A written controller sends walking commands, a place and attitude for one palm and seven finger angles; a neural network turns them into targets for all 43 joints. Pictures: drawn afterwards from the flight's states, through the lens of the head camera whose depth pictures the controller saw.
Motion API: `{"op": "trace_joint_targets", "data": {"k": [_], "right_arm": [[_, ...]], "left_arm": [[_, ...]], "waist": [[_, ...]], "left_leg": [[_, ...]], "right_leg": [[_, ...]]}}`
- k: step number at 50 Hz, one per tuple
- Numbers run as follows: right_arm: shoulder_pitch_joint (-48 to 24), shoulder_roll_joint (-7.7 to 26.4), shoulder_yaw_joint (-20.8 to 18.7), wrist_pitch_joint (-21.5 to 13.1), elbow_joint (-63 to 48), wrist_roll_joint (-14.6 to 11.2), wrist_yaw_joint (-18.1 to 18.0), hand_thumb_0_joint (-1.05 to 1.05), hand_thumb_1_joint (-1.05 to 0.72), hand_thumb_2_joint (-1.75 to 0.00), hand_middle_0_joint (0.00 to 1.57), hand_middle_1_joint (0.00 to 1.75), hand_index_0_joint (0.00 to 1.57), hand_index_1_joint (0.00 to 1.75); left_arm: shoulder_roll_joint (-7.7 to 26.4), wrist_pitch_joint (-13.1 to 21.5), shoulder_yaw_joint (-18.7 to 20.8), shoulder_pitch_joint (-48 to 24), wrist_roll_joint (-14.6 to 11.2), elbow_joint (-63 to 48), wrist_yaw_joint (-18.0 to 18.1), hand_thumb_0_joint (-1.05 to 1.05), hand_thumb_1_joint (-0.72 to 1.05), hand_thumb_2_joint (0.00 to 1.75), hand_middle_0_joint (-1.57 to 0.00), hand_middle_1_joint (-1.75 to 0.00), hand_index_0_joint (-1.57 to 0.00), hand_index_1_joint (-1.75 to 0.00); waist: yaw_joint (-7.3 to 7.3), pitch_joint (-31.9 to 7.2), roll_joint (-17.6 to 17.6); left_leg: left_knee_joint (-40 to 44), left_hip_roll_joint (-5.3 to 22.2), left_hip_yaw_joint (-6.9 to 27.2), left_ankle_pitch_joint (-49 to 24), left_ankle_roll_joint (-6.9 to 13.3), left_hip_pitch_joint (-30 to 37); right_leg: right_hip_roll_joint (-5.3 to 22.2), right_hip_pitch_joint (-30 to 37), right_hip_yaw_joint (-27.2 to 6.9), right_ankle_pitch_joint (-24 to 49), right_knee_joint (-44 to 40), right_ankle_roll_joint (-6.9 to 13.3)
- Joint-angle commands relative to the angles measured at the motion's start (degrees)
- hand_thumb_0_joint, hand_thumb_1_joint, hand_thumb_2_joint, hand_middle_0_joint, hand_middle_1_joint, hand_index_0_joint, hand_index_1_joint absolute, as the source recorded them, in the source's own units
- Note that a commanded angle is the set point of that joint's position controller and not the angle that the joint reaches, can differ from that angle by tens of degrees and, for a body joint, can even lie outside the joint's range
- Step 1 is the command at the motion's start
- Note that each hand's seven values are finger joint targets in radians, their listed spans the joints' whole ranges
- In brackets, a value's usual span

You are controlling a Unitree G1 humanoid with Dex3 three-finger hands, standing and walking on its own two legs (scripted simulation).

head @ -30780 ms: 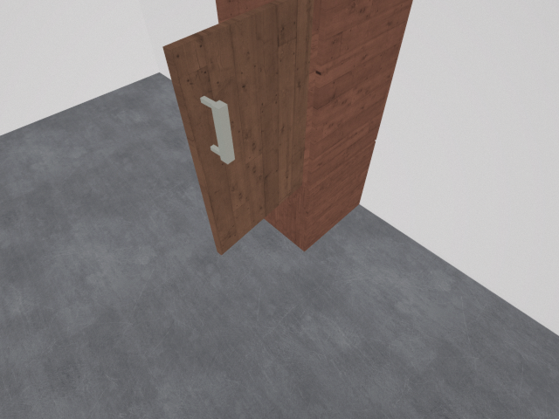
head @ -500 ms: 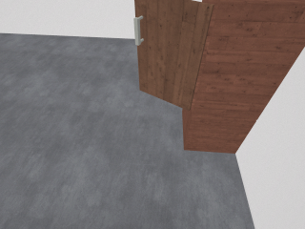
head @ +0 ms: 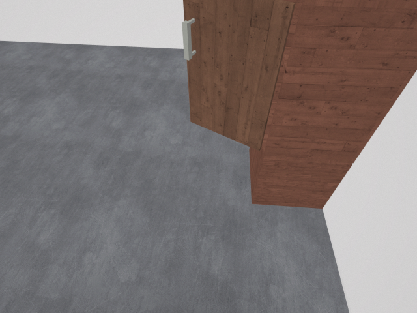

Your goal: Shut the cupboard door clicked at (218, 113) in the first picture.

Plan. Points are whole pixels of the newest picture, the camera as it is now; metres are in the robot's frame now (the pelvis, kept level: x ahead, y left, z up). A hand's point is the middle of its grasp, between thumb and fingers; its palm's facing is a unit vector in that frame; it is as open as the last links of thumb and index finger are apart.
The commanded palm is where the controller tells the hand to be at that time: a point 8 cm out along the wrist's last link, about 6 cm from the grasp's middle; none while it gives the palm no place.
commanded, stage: look to check the result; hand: left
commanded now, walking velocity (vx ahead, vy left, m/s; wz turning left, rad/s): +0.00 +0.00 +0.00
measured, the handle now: (190, 39) +0.98 +0.11 +0.07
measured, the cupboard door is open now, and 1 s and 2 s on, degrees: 62 62 62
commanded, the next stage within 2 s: walk to a spot facing it in 0.24 s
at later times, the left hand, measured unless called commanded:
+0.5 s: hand out of the picture +0.06 +0.22 -0.16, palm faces +0.02 -0.95 -0.30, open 7.4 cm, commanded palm none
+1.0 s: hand out of the picture +0.01 +0.24 -0.17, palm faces +0.31 -0.91 -0.27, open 7.4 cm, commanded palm none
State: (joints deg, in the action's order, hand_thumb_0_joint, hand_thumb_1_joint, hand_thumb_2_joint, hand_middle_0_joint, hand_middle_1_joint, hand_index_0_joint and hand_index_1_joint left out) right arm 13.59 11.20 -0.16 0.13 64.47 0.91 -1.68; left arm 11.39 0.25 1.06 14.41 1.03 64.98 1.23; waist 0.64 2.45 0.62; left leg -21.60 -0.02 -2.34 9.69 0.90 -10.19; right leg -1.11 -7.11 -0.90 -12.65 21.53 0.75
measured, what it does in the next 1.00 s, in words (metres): lifts its right foot, turning left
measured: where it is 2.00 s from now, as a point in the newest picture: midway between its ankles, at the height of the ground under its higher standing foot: outside the picture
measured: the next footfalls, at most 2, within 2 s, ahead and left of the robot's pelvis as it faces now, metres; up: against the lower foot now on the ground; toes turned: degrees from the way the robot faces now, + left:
right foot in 1.16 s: +0.08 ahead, -0.15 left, +0.00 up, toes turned +27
left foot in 1.50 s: -0.02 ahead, +0.11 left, +0.00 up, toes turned +44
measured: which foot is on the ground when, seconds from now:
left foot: down 0.00-1.00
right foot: down 0.00-0.74, up 0.76-1.00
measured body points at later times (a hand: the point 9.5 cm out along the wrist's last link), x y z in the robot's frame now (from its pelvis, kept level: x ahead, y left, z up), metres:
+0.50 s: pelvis +0.01 +0.00 +0.00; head +0.03 -0.01 +0.45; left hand +0.06 +0.27 -0.14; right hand +0.06 -0.28 -0.15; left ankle +0.02 +0.11 -0.75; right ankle -0.01 -0.11 -0.75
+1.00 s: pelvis +0.00 +0.00 +0.00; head +0.05 +0.03 +0.44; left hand -0.01 +0.29 -0.15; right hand +0.11 -0.22 -0.15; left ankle +0.02 +0.11 -0.75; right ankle +0.01 -0.16 -0.68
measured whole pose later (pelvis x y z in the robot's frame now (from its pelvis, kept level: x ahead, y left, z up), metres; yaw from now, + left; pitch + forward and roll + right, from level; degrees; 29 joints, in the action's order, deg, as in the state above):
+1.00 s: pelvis +0.00 +0.00 +0.00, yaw +18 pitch +2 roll -2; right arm 12.6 11.3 -2.1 2.5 55.6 2.0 -0.6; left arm 14.7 -3.2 4.6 8.8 1.5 53.3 0.7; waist 1.4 6.4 0.3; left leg -25.1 -2.7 5.6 7.8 1.9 -18.6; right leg 2.0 -24.3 -1.3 -23.0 55.0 -3.0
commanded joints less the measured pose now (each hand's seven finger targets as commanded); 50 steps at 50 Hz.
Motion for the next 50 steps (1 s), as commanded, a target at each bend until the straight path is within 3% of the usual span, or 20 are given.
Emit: {"op": "trace_joint_targets", "data": {"k": [1,9,19,22,23,26,29,31,33,34,35,36,37,38,39,40,41,45,46,50], "right_arm": [[0.76,9.00,-1.78,-1.21,-2.51,-0.25,-0.26,0.00,-0.90,-0.90,0.20,0.30,0.20,0.30],[-1.64,11.18,-1.86,-1.19,-2.54,-0.10,-0.03,0.00,-0.90,-0.90,0.20,0.30,0.20,0.30],[-4.48,13.91,-2.05,-1.34,-3.15,-0.10,0.31,0.00,-0.90,-0.90,0.20,0.30,0.20,0.30],[-2.92,8.84,-0.96,-0.27,-3.25,-0.18,0.57,0.00,-0.90,-0.90,0.20,0.30,0.20,0.30],[-2.78,8.80,-1.01,0.09,-3.46,-0.19,0.64,0.00,-0.90,-0.90,0.20,0.30,0.20,0.30],[-3.23,9.69,-1.73,0.73,-5.28,-0.19,0.81,0.00,-0.90,-0.90,0.20,0.30,0.20,0.30],[-3.21,8.85,-2.51,1.36,-6.88,-0.14,1.02,0.00,-0.90,-0.90,0.20,0.30,0.20,0.30],[-3.17,8.37,-3.08,1.95,-8.37,-0.02,1.12,0.00,-0.90,-0.90,0.20,0.30,0.20,0.30],[-2.54,7.72,-3.44,2.22,-9.11,-0.18,1.48,0.00,-0.90,-0.90,0.20,0.30,0.20,0.30],[-2.05,7.41,-3.53,2.24,-9.33,-0.30,1.78,0.00,-0.90,-0.90,0.20,0.30,0.20,0.30],[-0.61,7.46,-3.51,2.11,-9.26,-0.27,1.96,0.00,-0.90,-0.90,0.20,0.30,0.20,0.30],[2.22,9.16,-3.79,1.59,-9.09,0.02,2.07,0.00,-0.90,-0.90,0.20,0.30,0.20,0.30],[4.65,13.33,-4.54,1.12,-9.32,0.88,1.58,0.00,-0.90,-0.90,0.20,0.30,0.20,0.30],[7.00,15.06,-5.21,1.57,-8.43,1.21,0.88,0.00,-0.90,-0.90,0.20,0.30,0.20,0.30],[6.54,14.61,-5.12,1.80,-8.47,1.19,0.76,0.00,-0.90,-0.90,0.20,0.30,0.20,0.30],[3.84,13.97,-5.18,1.70,-10.10,1.03,0.54,0.00,-0.90,-0.90,0.20,0.30,0.20,0.30],[2.08,13.17,-4.96,1.43,-11.06,1.08,0.36,0.00,-0.90,-0.90,0.20,0.30,0.20,0.30],[1.33,12.50,-5.08,1.03,-11.73,0.91,0.15,0.00,-0.90,-0.90,0.20,0.30,0.20,0.30],[1.47,12.77,-5.22,1.05,-11.86,0.83,0.17,0.00,-0.90,-0.90,0.20,0.30,0.20,0.30],[1.65,13.28,-6.00,1.70,-12.31,1.02,0.54,0.00,-0.90,-0.90,0.20,0.30,0.20,0.30]], "left_arm": [[8.70,1.20,1.28,1.39,-0.23,-1.93,0.53,0.00,0.90,0.90,-0.20,-0.30,-0.20,-0.30],[11.03,1.23,1.40,-1.38,-0.30,-2.26,0.28,0.00,0.90,0.90,-0.20,-0.30,-0.20,-0.30],[13.79,1.50,1.68,-4.11,-0.33,-2.99,0.05,0.00,0.90,0.90,-0.20,-0.30,-0.20,-0.30],[9.94,0.28,1.18,-2.05,-0.50,-2.95,0.56,0.00,0.90,0.90,-0.20,-0.30,-0.20,-0.30],[10.23,-0.01,1.34,-1.62,-0.47,-3.19,0.65,0.00,0.90,0.90,-0.20,-0.30,-0.20,-0.30],[11.89,-0.46,2.48,-0.95,-0.28,-4.70,0.80,0.00,0.90,0.90,-0.20,-0.30,-0.20,-0.30],[13.45,-0.76,3.62,-0.91,-0.13,-6.76,0.98,0.00,0.90,0.90,-0.20,-0.30,-0.20,-0.30],[13.43,-0.75,4.02,-1.56,0.19,-8.27,1.27,0.00,0.90,0.90,-0.20,-0.30,-0.20,-0.30],[13.33,-0.79,4.50,-3.53,0.67,-9.88,1.50,0.00,0.90,0.90,-0.20,-0.30,-0.20,-0.30],[13.44,-0.80,4.56,-4.23,0.69,-10.48,1.38,0.00,0.90,0.90,-0.20,-0.30,-0.20,-0.30],[13.29,-0.86,4.65,-4.65,0.44,-11.02,1.18,0.00,0.90,0.90,-0.20,-0.30,-0.20,-0.30],[11.89,-1.18,4.54,-4.36,0.18,-11.74,1.01,0.00,0.90,0.90,-0.20,-0.30,-0.20,-0.30],[8.36,-1.58,4.13,-2.48,-0.54,-13.03,0.87,0.00,0.90,0.90,-0.20,-0.30,-0.20,-0.30],[8.49,-2.06,3.67,-4.86,-0.32,-14.35,0.99,0.00,0.90,0.90,-0.20,-0.30,-0.20,-0.30],[9.05,-2.74,4.13,-5.08,-0.03,-13.97,1.03,0.00,0.90,0.90,-0.20,-0.30,-0.20,-0.30],[8.90,-2.86,4.47,-5.84,0.09,-14.19,0.73,0.00,0.90,0.90,-0.20,-0.30,-0.20,-0.30],[9.39,-2.61,4.56,-6.33,0.45,-14.46,0.35,0.00,0.90,0.90,-0.20,-0.30,-0.20,-0.30],[7.53,-1.89,4.36,-4.58,0.19,-14.68,-0.14,0.00,0.90,0.90,-0.20,-0.30,-0.20,-0.30],[7.56,-1.80,4.31,-4.48,0.18,-14.92,-0.22,0.00,0.90,0.90,-0.20,-0.30,-0.20,-0.30],[6.95,-1.96,4.11,-5.20,0.11,-16.47,-0.06,0.00,0.90,0.90,-0.20,-0.30,-0.20,-0.30]], "waist": [[-0.23,-0.04,0.35],[-0.21,0.53,-0.28],[-0.14,-1.61,-0.12],[-0.31,-1.37,-0.02],[-0.58,-0.93,-0.22],[-1.03,-1.29,-1.65],[-1.14,-2.26,-6.14],[-1.05,-1.46,-10.08],[-0.26,-0.01,-10.63],[0.35,0.63,-9.62],[1.22,0.27,-6.80],[2.13,-1.28,2.32],[2.22,-1.57,18.26],[3.70,-2.54,17.14],[2.87,-2.85,11.93],[2.03,-0.91,10.54],[1.30,-0.24,6.64],[0.72,-4.11,4.65],[0.77,-5.06,4.22],[1.60,-5.67,8.47]], "left_leg": [[4.26,6.42,6.15,-4.17,0.78,2.81],[5.20,6.40,6.55,-3.50,0.55,2.95],[4.96,6.58,6.92,-6.61,0.36,4.05],[2.48,6.20,6.86,-9.44,-0.40,1.46],[1.63,5.90,7.27,-9.13,-0.40,0.02],[-2.90,4.40,7.43,-9.47,-0.57,-3.76],[-11.79,1.75,4.69,-5.37,-1.56,-6.80],[-21.17,0.99,3.02,10.47,-2.22,-10.33],[-21.41,2.92,3.04,17.28,-2.37,-11.06],[-17.89,3.50,2.63,15.17,-2.47,-9.62],[-12.32,3.75,2.54,8.03,-2.38,-5.85],[-4.96,6.80,8.98,-9.60,-0.24,-0.83],[0.54,16.85,26.97,-29.51,5.66,2.49],[4.39,20.69,31.13,-28.78,10.07,2.87],[6.74,19.04,29.09,-11.32,8.82,-0.15],[8.68,17.32,29.16,-0.36,7.61,-3.46],[8.15,15.86,28.47,3.07,7.20,-3.94],[6.16,12.18,23.62,-2.73,7.26,0.66],[6.00,11.67,23.66,-2.72,7.37,1.62],[5.33,10.66,25.70,-1.24,7.74,1.11]], "right_leg": [[6.21,-3.54,-4.98,5.11,-4.64,1.63],[6.58,-2.74,-5.25,4.82,-5.57,1.66],[7.42,-0.62,-4.81,8.13,-5.53,1.55],[8.37,-0.27,-2.77,10.13,-2.04,0.52],[8.67,-0.22,-2.51,9.74,-1.12,0.58],[10.77,0.59,-2.57,11.45,0.92,2.12],[16.73,0.86,-5.25,13.45,0.19,6.02],[20.63,1.17,-5.70,19.86,-0.08,9.58],[22.66,0.24,-3.60,23.96,1.67,10.22],[22.11,-0.81,-1.34,24.49,3.95,8.91],[20.51,-2.78,1.16,22.86,8.03,6.53],[15.31,-7.66,5.89,14.00,16.81,1.97],[6.00,-16.29,9.47,-10.60,28.93,-3.25],[3.48,-18.81,3.54,-24.67,38.10,-3.08],[4.81,-18.20,-0.42,-20.97,41.33,-2.10],[5.49,-20.37,-0.97,-16.74,42.45,-2.30],[5.43,-21.17,-1.50,-13.58,42.84,-2.70],[4.35,-21.46,-0.90,-9.54,38.15,-3.93],[3.74,-21.20,-0.69,-9.48,36.65,-4.05],[2.07,-18.73,0.13,-11.86,28.23,-4.30]]}}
